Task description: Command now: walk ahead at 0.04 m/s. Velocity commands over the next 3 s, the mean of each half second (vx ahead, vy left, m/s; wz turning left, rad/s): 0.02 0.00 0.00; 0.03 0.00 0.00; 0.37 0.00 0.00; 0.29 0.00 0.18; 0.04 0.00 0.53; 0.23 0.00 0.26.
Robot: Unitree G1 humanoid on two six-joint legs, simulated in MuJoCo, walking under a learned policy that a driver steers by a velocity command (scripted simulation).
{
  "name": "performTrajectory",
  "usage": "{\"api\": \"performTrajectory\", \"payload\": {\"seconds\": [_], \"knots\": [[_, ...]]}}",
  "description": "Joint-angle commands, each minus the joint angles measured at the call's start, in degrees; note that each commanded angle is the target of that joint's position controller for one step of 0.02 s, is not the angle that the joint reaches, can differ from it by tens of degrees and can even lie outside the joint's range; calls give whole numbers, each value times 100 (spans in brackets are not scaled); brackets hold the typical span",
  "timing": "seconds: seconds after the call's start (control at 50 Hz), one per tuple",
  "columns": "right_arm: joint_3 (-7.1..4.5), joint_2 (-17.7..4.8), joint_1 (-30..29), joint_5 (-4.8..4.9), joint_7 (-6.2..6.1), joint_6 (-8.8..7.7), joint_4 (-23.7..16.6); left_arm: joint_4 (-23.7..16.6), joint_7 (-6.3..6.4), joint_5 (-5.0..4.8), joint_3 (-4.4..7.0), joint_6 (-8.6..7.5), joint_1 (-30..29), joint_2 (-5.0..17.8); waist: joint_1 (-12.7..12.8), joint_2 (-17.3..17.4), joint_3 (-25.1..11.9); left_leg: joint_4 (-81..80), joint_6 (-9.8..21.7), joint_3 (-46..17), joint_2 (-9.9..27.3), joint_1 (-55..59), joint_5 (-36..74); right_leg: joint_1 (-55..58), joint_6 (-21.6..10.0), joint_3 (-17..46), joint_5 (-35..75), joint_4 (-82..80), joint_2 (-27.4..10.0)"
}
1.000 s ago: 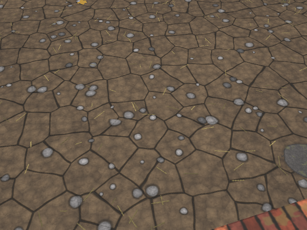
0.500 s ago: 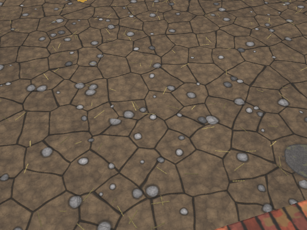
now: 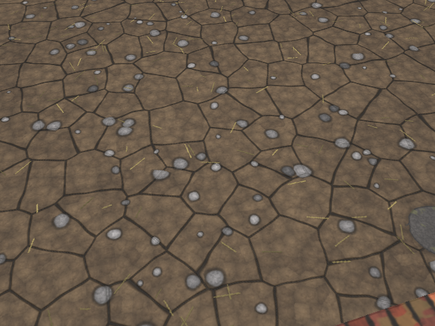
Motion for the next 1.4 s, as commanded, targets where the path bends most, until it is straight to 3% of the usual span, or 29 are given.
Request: {"api": "performTrajectory", "payload": {"seconds": [0.02, 0.3, 0.88, 0.92, 0.96, 1.0, 1.02, 1.04, 1.1, 1.14, 1.16, 1.18, 1.2, 1.22, 1.24, 1.26, 1.3, 1.34, 1.4], "knots": [[-61, -431, 570, -3, -32, 24, 36, 32, 21, -4, 88, 20, 592, 504, -23, -66, -69, -59, 187, -237, 539, 320, 3067, -9, -112, 336, 3836, -101, -729], [-41, -455, 400, -24, -16, 58, 102, 85, -11, 10, 90, 81, 425, 524, -4, -50, 127, -431, 174, -290, 583, 248, 2484, -87, -104, 340, 2807, -444, -702], [44, -304, 734, -40, 45, 46, 245, 140, -80, 14, 7, 63, 631, 395, -14, -44, 361, -687, 145, -359, 544, -175, 1323, -575, -115, 401, 1437, -691, -660], [43, -297, 756, -59, 53, 55, 240, 138, -85, 29, 19, 75, 676, 421, 3, -89, 300, -680, 176, -296, 403, -216, 474, -616, -168, 422, 378, -812, -561], [-9, -363, 712, -84, 85, 77, 137, 89, -101, 33, 125, 125, 740, 648, 44, -317, 474, -217, 298, -87, 96, -607, -886, -852, -405, 638, -1359, -840, -532], [2, -240, 481, -153, 152, 57, -69, 88, -129, 41, 208, 155, 1066, 773, 228, -620, 876, 494, 351, 103, -112, -1483, -1436, -897, -752, 1400, -2740, -1200, -961], [33, -95, 351, -197, 187, 7, -196, 120, -133, 46, 254, 149, 1262, 856, 303, -886, 976, 1014, 334, 346, -148, -1807, -1125, -780, -975, 1973, -3076, -1498, -1363], [39, -85, 208, -240, 212, -61, -318, 117, -143, 58, 289, 127, 1295, 879, 331, -935, 1095, 1386, 329, 453, 10, -1947, -750, -851, -1163, 2361, -2988, -1670, -1698], [-28, -239, 200, -172, 310, -255, -532, -29, -186, 104, 360, 24, 1017, 966, 136, -714, 953, 1393, 399, 384, 225, -1856, -787, -884, -1216, 2194, -2053, -1604, -1770], [-49, -119, 954, -77, 337, -346, -346, -193, -205, 10, 368, -26, 520, 919, -340, -625, 860, 231, 476, 602, 27, -270, -206, -1774, -945, 1480, -1571, -1126, -1337], [-105, -175, 1561, -54, 312, -364, -107, -294, -214, 15, 351, -62, 307, 816, -582, -359, 778, -228, 442, 524, -92, 714, -39, -2324, -774, 1076, -1254, -582, -990], [-211, -530, 2227, -121, 258, -407, 32, -439, -247, 37, 265, -141, 129, 503, -839, 582, 567, -1044, 520, -831, 812, 1541, -740, -2963, -534, 274, -794, 929, -426], [-389, -1189, 2912, -67, 270, -371, 177, -686, -300, 48, 203, -201, 91, 278, -929, 1811, 334, -1961, 982, -3161, 2060, 1855, -1998, -3800, -341, -572, -994, 2570, 130], [-339, -936, 2519, -81, 261, -312, 128, -706, -352, 227, 291, -210, 19, 700, -575, 979, 752, -1992, 1102, -3402, 2267, 1234, -2198, -3963, -383, -371, -914, 3543, -246], [-281, -757, 1947, -99, 292, -336, -92, -710, -413, 230, 273, -243, -56, 584, -335, 372, 992, -2024, 1080, -2952, 2106, 765, -1871, -3948, -397, -238, -377, 3859, -462], [-258, -709, 1572, -108, 302, -384, -229, -674, -460, 157, 238, -288, -26, 438, -168, 177, 980, -2084, 1020, -2384, 1867, 561, -1106, -3769, -352, -196, 101, 3866, -607], [-171, -511, 1416, -89, 276, -483, -271, -652, -529, 155, 280, -275, -31, 501, -16, 169, 763, -2111, 896, -1499, 1470, 630, 249, -3572, -240, -331, 599, 3695, -710], [-118, -437, 1769, -73, 256, -536, -115, -685, -546, 143, 322, -208, -88, 557, 1, 325, 524, -1866, 804, -900, 1280, 988, 1986, -3648, -189, -561, 789, 3669, -614], [-48, -410, 2094, -71, 238, -551, 5, -962, -541, 118, 309, -138, -749, 490, -81, 458, 491, -1714, 744, -399, 1143, 1053, 3485, -3830, -126, -836, 985, 3332, -501]]}}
